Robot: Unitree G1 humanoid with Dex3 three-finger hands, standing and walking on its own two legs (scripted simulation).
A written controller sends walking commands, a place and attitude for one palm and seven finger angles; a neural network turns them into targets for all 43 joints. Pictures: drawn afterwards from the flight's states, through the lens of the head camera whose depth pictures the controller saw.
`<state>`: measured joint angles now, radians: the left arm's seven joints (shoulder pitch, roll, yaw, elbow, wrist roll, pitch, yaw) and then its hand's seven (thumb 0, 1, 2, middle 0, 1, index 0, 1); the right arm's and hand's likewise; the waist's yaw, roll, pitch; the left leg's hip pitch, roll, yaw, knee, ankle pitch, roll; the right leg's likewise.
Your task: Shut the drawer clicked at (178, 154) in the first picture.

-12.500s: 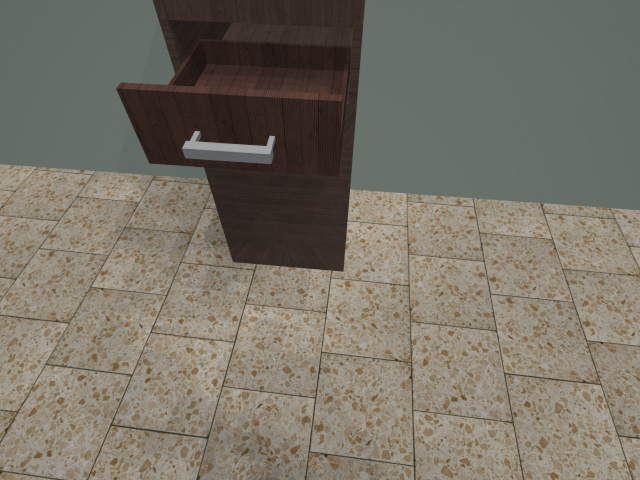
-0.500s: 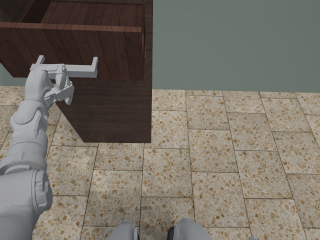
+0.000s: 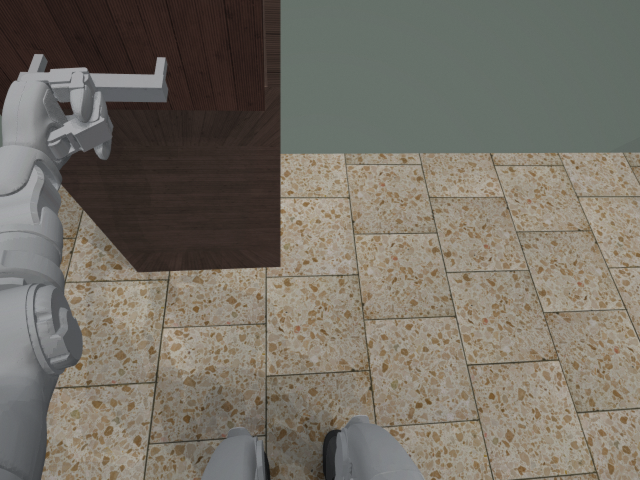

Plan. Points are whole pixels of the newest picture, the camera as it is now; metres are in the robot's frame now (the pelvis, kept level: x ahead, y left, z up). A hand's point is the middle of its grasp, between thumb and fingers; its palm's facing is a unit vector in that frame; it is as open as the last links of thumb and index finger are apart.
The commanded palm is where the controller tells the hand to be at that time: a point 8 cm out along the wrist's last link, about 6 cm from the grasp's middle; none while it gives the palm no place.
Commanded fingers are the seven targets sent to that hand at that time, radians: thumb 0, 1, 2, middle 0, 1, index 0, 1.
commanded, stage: push the drawer shut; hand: left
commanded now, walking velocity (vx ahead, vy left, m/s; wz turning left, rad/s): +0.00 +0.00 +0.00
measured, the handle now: (98, 75) +0.59 +0.23 +0.10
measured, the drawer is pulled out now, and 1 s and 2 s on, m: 0.06 0.00 0.00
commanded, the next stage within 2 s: pull the fist back off the drawer in 0.74 s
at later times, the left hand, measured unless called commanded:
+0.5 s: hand (105, 84) +0.57 +0.22 +0.10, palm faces -0.01 -1.00 -0.02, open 3.2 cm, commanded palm +0.59 +0.24 +0.10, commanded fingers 0.00 0.90 0.90 -1.40 -1.60 -1.40 -1.60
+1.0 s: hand (102, 83) +0.57 +0.22 +0.10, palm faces +0.00 -1.00 -0.02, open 3.2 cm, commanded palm +0.60 +0.23 +0.10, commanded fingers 0.00 0.90 0.90 -1.40 -1.60 -1.40 -1.60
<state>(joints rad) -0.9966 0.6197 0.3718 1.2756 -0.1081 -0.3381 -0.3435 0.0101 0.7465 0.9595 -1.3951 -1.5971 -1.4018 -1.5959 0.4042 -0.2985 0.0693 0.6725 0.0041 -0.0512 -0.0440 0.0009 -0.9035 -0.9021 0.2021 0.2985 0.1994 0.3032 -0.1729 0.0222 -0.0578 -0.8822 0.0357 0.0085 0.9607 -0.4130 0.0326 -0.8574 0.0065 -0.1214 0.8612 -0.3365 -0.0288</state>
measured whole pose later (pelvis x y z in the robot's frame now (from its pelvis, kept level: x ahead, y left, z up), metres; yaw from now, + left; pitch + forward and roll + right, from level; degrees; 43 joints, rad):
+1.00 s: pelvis +0.00 +0.01 -0.01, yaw -1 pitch +24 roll -5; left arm -1.24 0.75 0.35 1.39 -0.04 -0.27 -0.29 0.03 0.65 0.96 -1.39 -1.60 -1.40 -1.60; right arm 0.44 -0.31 0.10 0.68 -0.03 -0.05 -0.03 0.00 -0.90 -0.90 0.20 0.30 0.20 0.30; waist -0.26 0.03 -0.05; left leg -1.02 0.04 -0.01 1.02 -0.42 0.05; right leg -0.97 0.01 -0.14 0.87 -0.33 -0.01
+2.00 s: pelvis +0.06 +0.01 +0.03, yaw -1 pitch +12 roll -2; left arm -0.39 0.38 0.36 0.58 -0.22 -0.21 -0.27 0.01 0.90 0.90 -1.39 -1.60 -1.40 -1.60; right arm 0.35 -0.26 0.02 0.58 0.04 0.03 -0.01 0.00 -0.91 -0.90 0.20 0.30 0.20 0.30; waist -0.08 0.05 -0.10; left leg -0.53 0.03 0.05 0.73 -0.42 0.04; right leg -0.53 0.02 -0.06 0.65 -0.34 -0.01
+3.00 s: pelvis +0.03 -0.02 +0.06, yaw +1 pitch -6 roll -1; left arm 0.54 0.31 0.27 -0.44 -0.06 -0.12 0.11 0.01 0.89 0.90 -1.40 -1.60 -1.41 -1.60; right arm 0.20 -0.25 0.02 0.64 0.00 -0.12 -0.08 0.01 -0.90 -0.90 0.20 0.30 0.20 0.30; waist 0.07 0.10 0.04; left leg -0.06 0.02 0.03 0.42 -0.25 0.01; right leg -0.07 0.02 -0.08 0.38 -0.20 -0.04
